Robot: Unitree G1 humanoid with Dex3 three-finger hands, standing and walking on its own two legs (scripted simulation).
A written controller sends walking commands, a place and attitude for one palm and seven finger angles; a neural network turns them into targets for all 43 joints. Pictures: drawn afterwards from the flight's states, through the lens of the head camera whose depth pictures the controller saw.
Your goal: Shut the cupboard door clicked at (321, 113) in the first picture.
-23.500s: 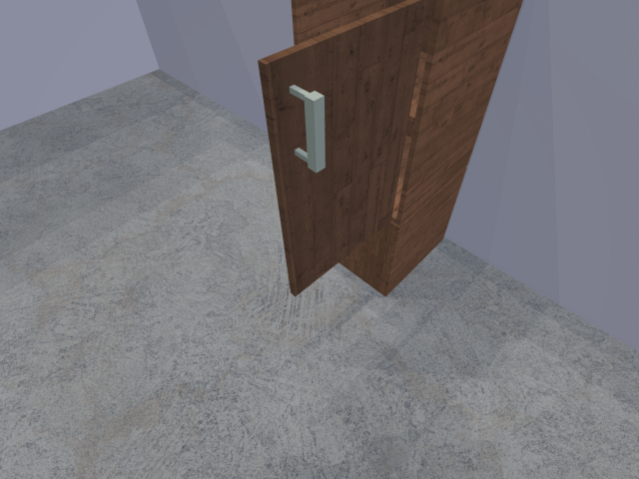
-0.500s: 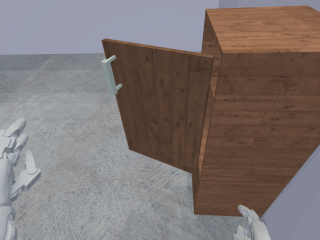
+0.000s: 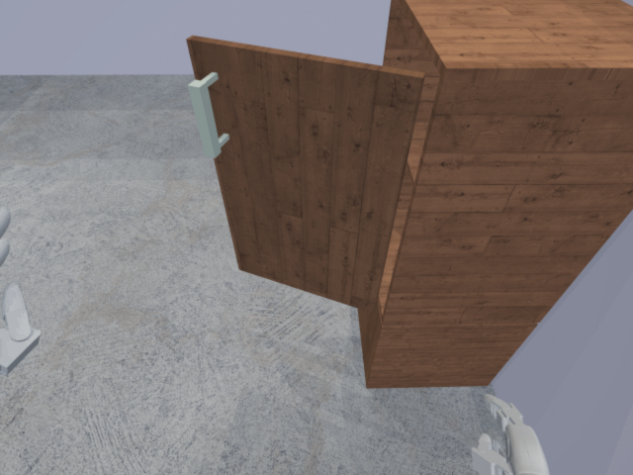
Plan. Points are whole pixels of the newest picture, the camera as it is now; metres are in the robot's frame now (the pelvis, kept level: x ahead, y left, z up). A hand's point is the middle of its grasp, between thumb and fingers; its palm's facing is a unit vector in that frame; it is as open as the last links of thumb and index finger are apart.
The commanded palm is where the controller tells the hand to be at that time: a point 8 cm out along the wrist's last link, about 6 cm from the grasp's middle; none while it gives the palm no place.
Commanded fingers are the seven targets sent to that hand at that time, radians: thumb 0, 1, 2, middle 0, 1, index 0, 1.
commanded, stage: step back with the hand held close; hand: left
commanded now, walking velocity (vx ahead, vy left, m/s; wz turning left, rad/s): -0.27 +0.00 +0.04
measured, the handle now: (212, 115) +0.64 +0.23 +0.14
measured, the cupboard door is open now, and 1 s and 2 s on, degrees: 68 68 68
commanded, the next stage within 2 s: stop stepping back and stand still in 0.84 s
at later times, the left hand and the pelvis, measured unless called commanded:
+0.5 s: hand out of the picture +0.10 +0.29 +0.17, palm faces +0.55 -0.73 -0.40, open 7.4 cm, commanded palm +0.03 +0.32 +0.18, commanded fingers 0.00 0.90 0.90 -0.20 -0.30 -0.20 -0.30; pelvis -0.08 +0.01 -0.02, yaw +5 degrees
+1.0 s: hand out of the picture +0.05 +0.25 +0.18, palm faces +0.30 -0.87 -0.38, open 7.4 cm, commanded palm -0.01 +0.31 +0.18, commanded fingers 0.00 0.90 0.90 -0.20 -0.30 -0.20 -0.30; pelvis -0.18 +0.02 -0.02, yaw -6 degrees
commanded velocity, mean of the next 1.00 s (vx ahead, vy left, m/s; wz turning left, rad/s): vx -0.30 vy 0.00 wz -0.04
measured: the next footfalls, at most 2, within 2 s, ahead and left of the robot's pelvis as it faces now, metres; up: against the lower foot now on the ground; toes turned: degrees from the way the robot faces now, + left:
right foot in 0.86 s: -0.26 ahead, -0.14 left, +0.00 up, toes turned -4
left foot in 1.30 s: -0.22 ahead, +0.16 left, +0.00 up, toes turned -5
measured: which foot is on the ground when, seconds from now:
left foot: down 0.00-1.00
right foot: down 0.00-0.52, up 0.54-0.84, down 0.86-1.00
